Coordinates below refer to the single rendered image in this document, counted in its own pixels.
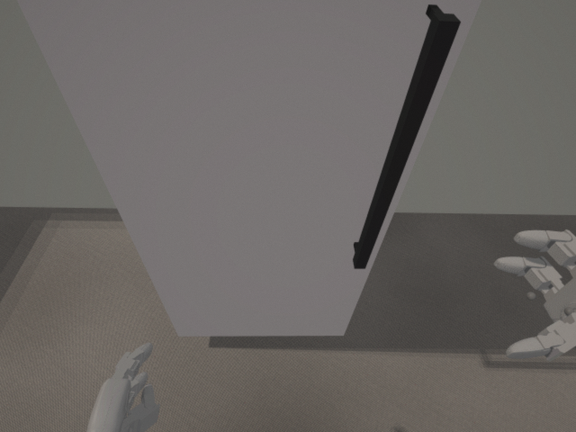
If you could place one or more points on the robot left hand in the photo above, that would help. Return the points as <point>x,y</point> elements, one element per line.
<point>117,394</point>

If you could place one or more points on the fridge door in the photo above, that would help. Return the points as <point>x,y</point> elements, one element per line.
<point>242,142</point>

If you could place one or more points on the robot right hand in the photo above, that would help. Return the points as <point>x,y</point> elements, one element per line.
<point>559,337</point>

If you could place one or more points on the handle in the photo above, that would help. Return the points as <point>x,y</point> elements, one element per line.
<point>437,44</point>

